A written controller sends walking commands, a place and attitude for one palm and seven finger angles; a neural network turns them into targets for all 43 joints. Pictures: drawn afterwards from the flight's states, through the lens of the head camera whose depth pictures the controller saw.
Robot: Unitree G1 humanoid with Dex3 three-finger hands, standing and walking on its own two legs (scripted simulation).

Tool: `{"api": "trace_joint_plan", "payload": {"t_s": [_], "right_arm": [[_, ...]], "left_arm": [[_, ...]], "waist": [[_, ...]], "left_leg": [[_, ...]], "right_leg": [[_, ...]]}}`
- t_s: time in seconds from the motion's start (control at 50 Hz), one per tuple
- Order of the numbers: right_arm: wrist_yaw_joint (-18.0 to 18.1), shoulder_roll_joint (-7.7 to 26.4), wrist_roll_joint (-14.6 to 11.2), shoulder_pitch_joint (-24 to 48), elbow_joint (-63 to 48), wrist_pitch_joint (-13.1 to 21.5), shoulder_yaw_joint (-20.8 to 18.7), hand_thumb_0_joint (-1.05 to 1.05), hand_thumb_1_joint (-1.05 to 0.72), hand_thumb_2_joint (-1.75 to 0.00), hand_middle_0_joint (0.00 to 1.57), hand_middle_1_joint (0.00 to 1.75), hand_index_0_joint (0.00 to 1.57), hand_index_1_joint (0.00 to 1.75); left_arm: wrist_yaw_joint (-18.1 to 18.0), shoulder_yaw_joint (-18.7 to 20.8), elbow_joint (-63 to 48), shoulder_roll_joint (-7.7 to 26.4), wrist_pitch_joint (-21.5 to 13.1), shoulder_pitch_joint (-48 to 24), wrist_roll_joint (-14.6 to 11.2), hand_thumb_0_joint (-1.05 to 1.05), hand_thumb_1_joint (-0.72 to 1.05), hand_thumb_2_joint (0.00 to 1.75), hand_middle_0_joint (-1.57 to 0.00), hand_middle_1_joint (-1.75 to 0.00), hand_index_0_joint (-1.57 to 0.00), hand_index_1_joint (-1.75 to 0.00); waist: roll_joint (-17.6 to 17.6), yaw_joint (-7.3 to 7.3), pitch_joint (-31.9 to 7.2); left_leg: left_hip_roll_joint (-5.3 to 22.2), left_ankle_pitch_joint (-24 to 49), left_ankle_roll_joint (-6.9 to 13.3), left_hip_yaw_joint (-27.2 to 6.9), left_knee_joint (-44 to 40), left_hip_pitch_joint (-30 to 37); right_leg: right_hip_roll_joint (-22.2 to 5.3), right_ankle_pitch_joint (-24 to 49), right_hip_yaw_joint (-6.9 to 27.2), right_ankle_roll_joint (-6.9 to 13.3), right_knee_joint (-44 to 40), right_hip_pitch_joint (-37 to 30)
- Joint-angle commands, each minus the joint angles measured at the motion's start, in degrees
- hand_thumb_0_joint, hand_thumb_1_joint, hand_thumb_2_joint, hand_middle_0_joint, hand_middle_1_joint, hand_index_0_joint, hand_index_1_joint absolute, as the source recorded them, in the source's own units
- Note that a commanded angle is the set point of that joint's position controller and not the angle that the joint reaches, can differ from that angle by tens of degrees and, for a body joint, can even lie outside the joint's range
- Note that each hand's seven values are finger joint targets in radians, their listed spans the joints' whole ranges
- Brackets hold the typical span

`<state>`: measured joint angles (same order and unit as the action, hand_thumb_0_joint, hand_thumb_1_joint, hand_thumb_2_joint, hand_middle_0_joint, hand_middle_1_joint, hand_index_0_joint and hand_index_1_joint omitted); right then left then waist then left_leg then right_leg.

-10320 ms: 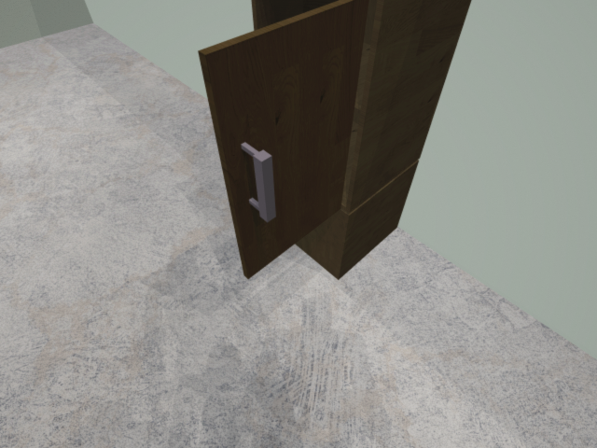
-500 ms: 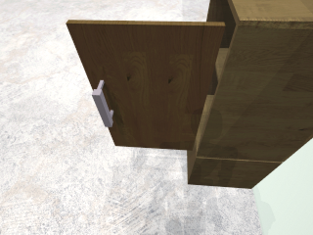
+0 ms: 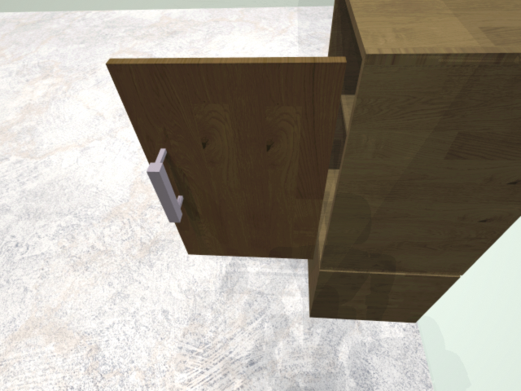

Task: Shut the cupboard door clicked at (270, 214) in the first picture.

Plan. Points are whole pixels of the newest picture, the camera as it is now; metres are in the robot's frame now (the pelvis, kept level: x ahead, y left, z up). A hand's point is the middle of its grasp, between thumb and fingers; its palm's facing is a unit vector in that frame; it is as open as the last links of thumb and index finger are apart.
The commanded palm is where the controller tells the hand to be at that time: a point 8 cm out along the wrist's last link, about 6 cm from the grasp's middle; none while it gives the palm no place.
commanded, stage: look again from close up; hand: left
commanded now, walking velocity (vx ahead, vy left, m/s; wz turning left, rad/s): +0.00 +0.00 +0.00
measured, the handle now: (169, 186) +0.50 +0.23 -0.01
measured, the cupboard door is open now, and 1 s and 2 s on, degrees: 90 90 90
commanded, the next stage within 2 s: raise the hand and make a fist in 0.42 s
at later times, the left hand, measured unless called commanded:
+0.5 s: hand out of the picture +0.04 +0.18 -0.17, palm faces +0.00 -0.97 -0.23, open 7.4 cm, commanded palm none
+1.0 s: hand out of the picture +0.11 +0.19 -0.07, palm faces +0.05 -1.00 +0.00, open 5.9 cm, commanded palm +0.12 +0.24 -0.05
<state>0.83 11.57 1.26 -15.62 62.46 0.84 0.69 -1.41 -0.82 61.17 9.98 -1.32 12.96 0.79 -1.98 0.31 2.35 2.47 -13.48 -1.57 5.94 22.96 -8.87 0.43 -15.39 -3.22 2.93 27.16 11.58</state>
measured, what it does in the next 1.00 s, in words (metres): lowers itself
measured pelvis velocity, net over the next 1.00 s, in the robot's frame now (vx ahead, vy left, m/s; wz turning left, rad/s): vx -0.06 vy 0.02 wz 0.03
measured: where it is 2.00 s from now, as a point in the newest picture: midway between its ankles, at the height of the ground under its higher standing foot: outside the picture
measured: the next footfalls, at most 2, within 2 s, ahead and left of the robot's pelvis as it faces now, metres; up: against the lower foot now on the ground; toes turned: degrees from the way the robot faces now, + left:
none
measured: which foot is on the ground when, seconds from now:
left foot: down 0.00-1.00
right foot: down 0.00-1.00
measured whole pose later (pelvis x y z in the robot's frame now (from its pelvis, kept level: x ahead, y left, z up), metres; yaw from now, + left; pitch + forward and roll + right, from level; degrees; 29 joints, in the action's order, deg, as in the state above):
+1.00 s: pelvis -0.06 +0.02 -0.11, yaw +1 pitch +13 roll +0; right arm 2.2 14.7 -0.9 -7.4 26.0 15.4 -2.4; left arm 14.9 4.2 0.9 10.2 -28.1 27.4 -13.6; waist 1.1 -3.4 -7.3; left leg 0.7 -30.7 -1.1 -1.3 72.2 -54.4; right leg -1.8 -30.1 -4.7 2.3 71.7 54.6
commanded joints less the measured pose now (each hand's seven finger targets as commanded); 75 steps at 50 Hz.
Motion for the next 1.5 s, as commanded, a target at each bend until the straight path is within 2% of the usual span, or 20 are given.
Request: {"api": "trace_joint_plan", "payload": {"t_s": [0.0, 0.48, 0.5, 0.52, 0.54, 0.56, 0.58, 0.6, 0.64, 0.68, 0.72, 0.76, 0.8, 0.9, 0.96, 1.02, 1.16, 1.26, 1.34, 1.48], "right_arm": [[0.41, 4.45, -0.24, -1.96, -1.19, 0.97, -0.94, 0.0, -0.9, -0.9, 0.2, 0.3, 0.2, 0.3], [1.21, 3.93, -0.44, -1.81, 1.27, 0.96, -1.28, 0.0, -0.9, -0.9, 0.2, 0.3, 0.2, 0.3], [0.86, 4.51, -1.33, 4.31, -2.89, 0.86, -2.25, 0.0, -0.9, -0.9, 0.2, 0.3, 0.2, 0.3], [9.3, 15.35, -0.61, -3.72, -17.48, 12.22, -3.91, 0.0, -0.9, -0.9, 0.2, 0.3, 0.2, 0.3], [7.95, 8.67, -3.76, 4.79, -18.18, 14.7, -1.17, 0.0, -0.9, -0.9, 0.2, 0.3, 0.2, 0.3], [6.15, 7.71, -3.23, 6.42, -21.43, 17.13, -1.7, 0.0, -0.9, -0.9, 0.2, 0.3, 0.2, 0.3], [4.58, 8.09, -3.67, 3.74, -20.17, 18.89, -2.35, 0.0, -0.9, -0.9, 0.2, 0.3, 0.2, 0.3], [4.07, 8.55, -3.01, 2.89, -22.11, 19.63, -4.42, 0.0, -0.9, -0.9, 0.2, 0.3, 0.2, 0.3], [2.97, 8.76, -1.34, 3.38, -24.73, 20.38, -5.8, 0.0, -0.9, -0.9, 0.2, 0.3, 0.2, 0.3], [0.85, 7.56, -1.21, 5.06, -27.76, 20.43, -6.06, 0.0, -0.9, -0.9, 0.2, 0.3, 0.2, 0.3], [-0.67, 7.71, -0.79, 6.91, -30.4, 20.08, -6.73, 0.0, -0.9, -0.9, 0.2, 0.3, 0.2, 0.3], [-1.44, 8.14, -1.12, 7.34, -33.35, 19.19, -7.26, 0.0, -0.9, -0.9, 0.2, 0.3, 0.2, 0.3], [-1.0, 8.7, -1.98, 9.97, -38.86, 17.66, -6.91, 0.0, -0.9, -0.9, 0.2, 0.3, 0.2, 0.3], [1.33, 8.4, -2.76, 8.34, -45.02, 16.5, -5.53, 0.0, -0.9, -0.9, 0.2, 0.3, 0.2, 0.3], [2.56, 8.88, -2.29, 6.21, -44.38, 17.01, -4.09, 0.0, -0.9, -0.9, 0.2, 0.3, 0.2, 0.3], [3.27, 9.46, -2.51, 5.05, -43.19, 17.43, -3.33, 0.0, -0.9, -0.9, 0.2, 0.3, 0.2, 0.3], [3.88, 8.46, -3.2, 6.51, -44.21, 16.01, -2.32, 0.0, -0.9, -0.9, 0.2, 0.3, 0.2, 0.3], [3.3, 8.32, -2.11, 6.01, -43.89, 16.52, -2.08, 0.0, -0.9, -0.9, 0.2, 0.3, 0.2, 0.3], [2.77, 9.31, -1.84, 4.47, -43.21, 17.29, -2.57, 0.0, -0.9, -0.9, 0.2, 0.3, 0.2, 0.3], [2.98, 9.84, -2.09, 3.38, -44.21, 15.94, -3.12, 0.0, -0.9, -0.9, 0.2, 0.3, 0.2, 0.3]], "left_arm": [[-0.49, 1.74, -1.38, 8.94, -1.08, 1.74, -0.39, 0.0, 0.9, 0.9, -0.2, -0.3, -0.2, -0.3], [-0.74, 1.76, 0.9, 7.68, -1.08, 3.19, -0.23, 0.0, 0.9, 0.9, -0.2, -0.3, -0.2, -0.3], [-3.31, 2.4, 3.35, 7.28, -1.56, 10.6, 0.16, 0.0, 0.9, 0.9, -0.2, -0.3, -0.2, -0.3], [-1.29, 23.61, -83.82, 42.44, -20.61, -39.0, -10.18, 0.0, 0.9, 0.9, -0.2, -0.3, -0.2, -0.3], [-2.47, 2.58, -63.96, 11.27, -14.81, -0.48, -8.22, 0.0, 0.9, 0.9, -0.22, -0.32, -0.22, -0.32], [-3.15, 0.11, -66.52, -1.12, -7.05, 11.69, -11.54, 0.0, 0.9, 0.9, -0.24, -0.34, -0.24, -0.34], [-3.63, 1.37, -62.64, 0.61, -7.41, 5.09, -10.16, 0.0, 0.9, 0.9, -0.25, -0.36, -0.25, -0.36], [-2.43, 3.16, -59.69, -0.55, -9.44, 6.07, -10.58, 0.0, 0.9, 0.9, -0.27, -0.38, -0.27, -0.38], [2.18, 6.52, -51.58, -1.47, -16.05, 18.43, -11.96, 0.0, 0.9, 0.9, -0.31, -0.42, -0.31, -0.42], [8.88, 8.39, -48.46, -2.62, -24.87, 26.55, -13.49, 0.0, 0.9, 0.9, -0.35, -0.46, -0.35, -0.46], [16.23, 7.81, -50.83, -2.31, -34.67, 24.81, -14.56, 0.0, 0.9, 0.9, -0.38, -0.5, -0.38, -0.5], [22.03, 10.89, -51.52, 3.48, -40.08, 22.34, -13.92, 0.0, 0.9, 0.9, -0.42, -0.54, -0.42, -0.54], [23.54, 12.06, -57.25, 5.59, -37.17, 18.98, -15.66, 0.0, 0.9, 0.9, -0.46, -0.58, -0.46, -0.58], [17.03, 9.79, -78.31, 6.4, -32.54, 5.68, -17.24, 0.0, 0.9, 0.9, -0.55, -0.68, -0.55, -0.68], [14.43, 5.07, -86.21, 6.4, -32.99, -1.32, -15.08, 0.0, 0.9, 0.9, -0.6, -0.74, -0.6, -0.74], [15.02, 3.2, -82.51, 6.08, -29.67, 2.22, -13.96, 0.0, 0.9, 0.9, -0.66, -0.8, -0.66, -0.8], [13.12, 9.79, -77.61, 9.04, -16.58, 9.86, -14.82, 0.0, 0.9, 0.9, -0.79, -0.94, -0.79, -0.94], [9.74, 9.88, -81.17, 7.92, -19.79, 10.75, -14.96, 0.0, 0.9, 0.9, -0.88, -1.04, -0.88, -1.04], [10.57, 6.36, -80.66, 5.99, -23.3, 10.84, -14.38, 0.0, 0.9, 0.9, -0.95, -1.12, -0.95, -1.12], [11.63, 8.81, -82.09, 8.36, -22.26, 11.79, -14.53, 0.0, 0.9, 0.9, -1.08, -1.26, -1.08, -1.26]], "waist": [[2.81, -0.3, -0.63], [2.7, -0.16, -0.83], [7.49, -2.83, 0.08], [6.97, 4.22, -20.99], [-18.91, 1.69, -29.6], [-19.45, -1.84, -26.01], [-7.23, 3.06, -10.49], [2.3, 3.63, -3.06], [18.53, 0.83, -5.53], [16.9, -3.28, -9.55], [14.46, -3.58, -11.89], [9.73, -3.94, -14.62], [4.79, -4.92, -18.7], [1.25, -1.45, -20.46], [-0.08, 2.14, -19.79], [-1.6, 2.59, -18.35], [0.85, -1.67, -19.43], [0.01, -1.87, -19.54], [0.26, -0.06, -18.11], [-1.0, -0.52, -19.07]], "left_leg": [[3.83, 4.48, 2.22, -4.03, -3.28, -0.48], [4.59, 8.43, 2.08, -3.39, -2.72, 2.13], [4.32, 2.35, 0.39, 0.58, 13.89, -6.31], [2.84, 13.41, 3.18, 1.93, 22.47, 20.92], [-2.16, 24.08, 3.26, -4.7, 13.85, 9.91], [0.11, 36.69, 2.97, -4.79, 6.62, 8.37], [0.5, 31.41, 2.85, -6.64, 8.54, 1.06], [-0.97, 22.52, 2.88, -6.58, 11.29, -6.03], [-2.96, 11.78, 2.2, -6.74, 17.74, -17.3], [-4.39, 8.2, 0.63, -6.0, 21.78, -24.96], [-4.92, 5.01, 0.23, -5.27, 28.16, -31.14], [-5.23, 1.66, 0.59, -4.8, 34.12, -36.98], [-5.79, -4.95, 1.63, -3.25, 35.72, -39.82], [-4.03, -15.28, 3.2, -5.29, 38.75, -42.0], [-2.96, -17.62, 3.86, -7.56, 38.88, -40.9], [-2.81, -20.3, 3.56, -8.89, 37.63, -41.57], [-3.36, -21.63, 2.92, -10.06, 31.09, -41.23], [-2.99, -16.16, 2.57, -10.43, 29.93, -38.35], [-2.54, -16.01, 2.38, -10.68, 30.09, -37.43], [-2.67, -12.02, 2.31, -10.54, 29.18, -35.18]], "right_leg": [[-7.46, 11.61, 8.12, 0.4, -6.46, -1.22], [-7.0, 20.58, 7.76, 0.07, -5.9, -2.17], [-12.58, 51.85, 12.95, -6.15, -5.6, -4.67], [-8.22, 37.95, 11.39, -3.16, 1.28, -2.92], [-3.32, 29.8, 6.67, -0.88, 13.43, -4.03], [-2.19, 21.95, -1.14, -1.11, 9.88, 1.49], [-1.43, 15.0, -1.37, -2.4, 6.97, 9.21], [-1.27, 18.23, -1.5, -2.77, 6.37, 12.9], [-2.89, 26.35, -0.04, -5.13, 11.53, 14.56], [-3.35, 25.45, 0.85, -4.04, 18.67, 14.34], [-3.06, 20.31, 2.66, -3.3, 24.78, 19.82], [-3.96, 14.23, 7.05, -2.19, 28.18, 22.48], [-3.53, -2.48, 8.7, -1.38, 27.24, 25.09], [-1.85, -25.71, 9.21, -1.53, 24.71, 33.15], [-0.39, -24.06, 6.37, -1.4, 26.91, 37.76], [-0.16, -23.5, 4.39, -1.42, 27.45, 38.77], [-0.33, -23.62, 1.79, -1.54, 25.52, 32.31], [0.06, -17.08, -0.94, -1.11, 27.89, 32.13], [-0.07, -15.6, -1.32, -1.17, 28.53, 34.48], [0.14, -11.47, -1.43, -1.03, 28.04, 31.78]]}}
